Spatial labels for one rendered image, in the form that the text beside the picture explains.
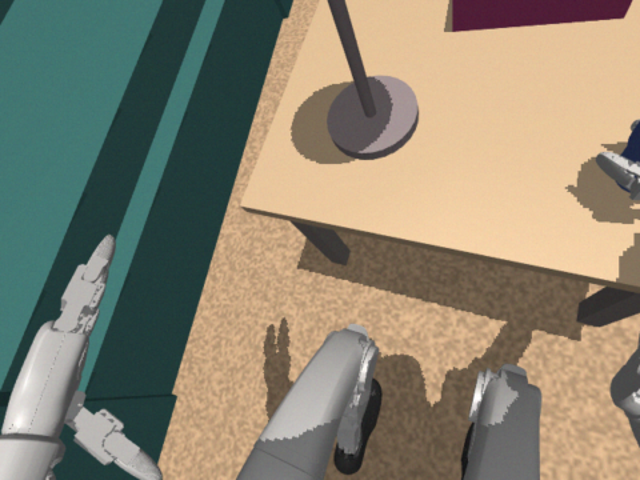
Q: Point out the desk lamp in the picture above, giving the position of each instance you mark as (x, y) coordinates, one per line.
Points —
(374, 116)

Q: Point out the sofa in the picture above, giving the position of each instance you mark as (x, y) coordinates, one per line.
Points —
(128, 118)

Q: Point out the right robot arm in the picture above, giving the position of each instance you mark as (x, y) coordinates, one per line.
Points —
(625, 391)

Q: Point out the left robot hand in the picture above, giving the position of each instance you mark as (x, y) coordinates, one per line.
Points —
(45, 395)

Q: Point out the left robot arm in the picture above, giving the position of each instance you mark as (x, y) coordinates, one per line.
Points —
(29, 457)

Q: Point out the coffee table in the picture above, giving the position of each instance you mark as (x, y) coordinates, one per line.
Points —
(502, 165)

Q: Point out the left robot foot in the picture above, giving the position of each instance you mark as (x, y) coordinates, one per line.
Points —
(350, 463)

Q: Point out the right robot hand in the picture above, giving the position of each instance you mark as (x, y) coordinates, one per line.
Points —
(622, 169)

